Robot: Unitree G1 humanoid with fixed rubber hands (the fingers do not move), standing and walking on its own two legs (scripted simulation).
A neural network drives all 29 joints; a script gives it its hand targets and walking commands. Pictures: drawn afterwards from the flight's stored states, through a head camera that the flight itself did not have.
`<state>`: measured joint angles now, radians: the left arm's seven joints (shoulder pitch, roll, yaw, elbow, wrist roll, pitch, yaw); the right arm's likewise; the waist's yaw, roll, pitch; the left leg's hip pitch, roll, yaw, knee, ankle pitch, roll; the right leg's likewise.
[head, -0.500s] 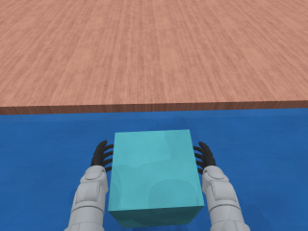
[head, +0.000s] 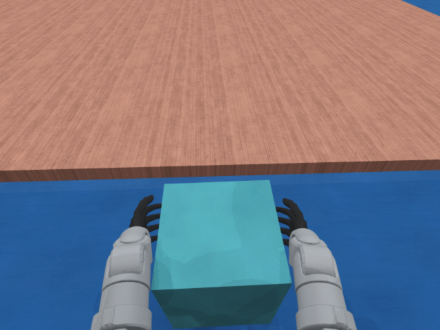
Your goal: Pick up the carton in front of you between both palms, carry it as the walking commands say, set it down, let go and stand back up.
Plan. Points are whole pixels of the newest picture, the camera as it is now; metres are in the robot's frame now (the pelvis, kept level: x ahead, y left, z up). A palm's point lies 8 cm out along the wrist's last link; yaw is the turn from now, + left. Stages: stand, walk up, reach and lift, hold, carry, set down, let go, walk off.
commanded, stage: reach and lift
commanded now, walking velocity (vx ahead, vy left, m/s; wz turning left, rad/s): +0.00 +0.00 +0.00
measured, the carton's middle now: (219, 257) +0.30 +0.00 -0.05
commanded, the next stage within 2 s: hold in 0.66 s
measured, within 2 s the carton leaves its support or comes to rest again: neither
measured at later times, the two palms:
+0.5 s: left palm (139, 227) +0.32 +0.15 +0.04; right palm (297, 229) +0.31 -0.15 +0.04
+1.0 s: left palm (135, 230) +0.30 +0.15 +0.06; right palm (300, 231) +0.30 -0.15 +0.06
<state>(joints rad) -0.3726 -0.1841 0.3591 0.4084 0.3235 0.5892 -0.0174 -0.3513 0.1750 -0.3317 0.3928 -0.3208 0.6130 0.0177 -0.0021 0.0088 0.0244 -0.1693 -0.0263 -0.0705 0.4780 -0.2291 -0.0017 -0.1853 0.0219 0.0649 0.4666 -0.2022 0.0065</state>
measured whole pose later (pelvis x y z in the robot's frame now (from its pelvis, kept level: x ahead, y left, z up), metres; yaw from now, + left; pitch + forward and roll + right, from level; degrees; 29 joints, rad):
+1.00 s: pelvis +0.01 +0.00 +0.01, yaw +0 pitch -8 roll +0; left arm -0.29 -0.16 0.25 0.25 0.29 0.75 -0.01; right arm -0.27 0.15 -0.22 0.23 -0.28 0.77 0.01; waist 0.00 0.01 0.03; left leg -0.02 -0.02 -0.07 0.37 -0.20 0.00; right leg -0.04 0.02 0.07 0.36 -0.17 0.01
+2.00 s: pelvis +0.01 +0.00 +0.01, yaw +0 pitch -8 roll +0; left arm -0.28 -0.16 0.24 0.23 0.28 0.75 -0.02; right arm -0.26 0.15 -0.21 0.22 -0.28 0.78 0.01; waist 0.00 0.01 0.03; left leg -0.02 -0.02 -0.07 0.36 -0.20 0.00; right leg -0.04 0.02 0.07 0.36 -0.17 0.00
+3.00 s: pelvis +0.45 +0.04 -0.02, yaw +2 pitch +4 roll +2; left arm 0.09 -0.14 0.05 -0.52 -0.01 1.11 0.16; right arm 0.10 0.14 -0.03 -0.52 0.00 1.11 -0.17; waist 0.00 -0.05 -0.13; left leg -0.51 0.05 0.27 0.57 -0.13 0.08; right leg -0.01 -0.13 -0.15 0.62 -0.50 0.05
